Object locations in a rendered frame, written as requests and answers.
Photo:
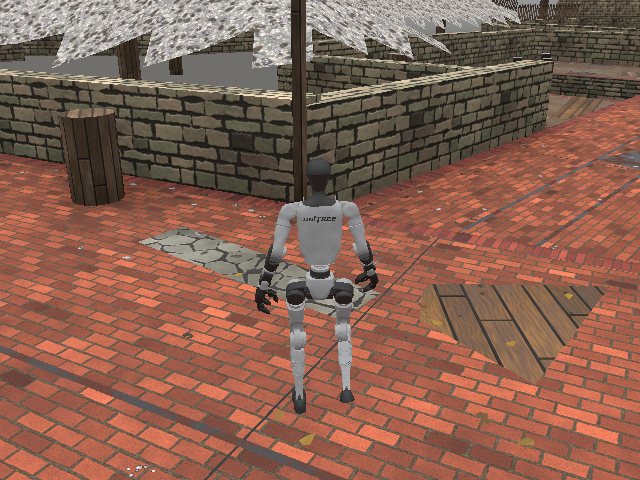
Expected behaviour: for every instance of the robot right upper arm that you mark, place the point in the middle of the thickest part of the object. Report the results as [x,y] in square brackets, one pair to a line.
[350,210]

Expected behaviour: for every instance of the robot left upper arm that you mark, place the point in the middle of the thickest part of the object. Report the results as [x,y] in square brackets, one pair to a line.
[287,212]

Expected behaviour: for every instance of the humanoid robot head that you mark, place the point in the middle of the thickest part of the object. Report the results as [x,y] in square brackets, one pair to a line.
[318,172]

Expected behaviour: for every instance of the right robot forearm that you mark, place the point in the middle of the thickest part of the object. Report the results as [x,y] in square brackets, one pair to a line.
[368,262]

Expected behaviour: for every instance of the robot left shin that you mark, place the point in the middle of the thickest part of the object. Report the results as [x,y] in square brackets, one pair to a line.
[298,366]

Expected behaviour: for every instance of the robot left hand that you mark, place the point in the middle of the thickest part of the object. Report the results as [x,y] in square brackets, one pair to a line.
[260,299]

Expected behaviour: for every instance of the left robot forearm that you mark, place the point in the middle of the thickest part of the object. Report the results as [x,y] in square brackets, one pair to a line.
[268,271]

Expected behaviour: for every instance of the robot right hand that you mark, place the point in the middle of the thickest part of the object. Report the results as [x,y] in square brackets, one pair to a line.
[364,277]

